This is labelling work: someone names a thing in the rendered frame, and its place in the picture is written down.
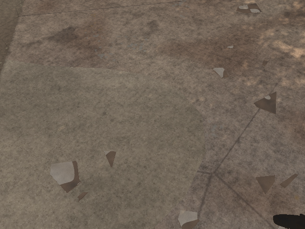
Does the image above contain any robot right hand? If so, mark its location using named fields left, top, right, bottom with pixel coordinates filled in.
left=273, top=214, right=305, bottom=229

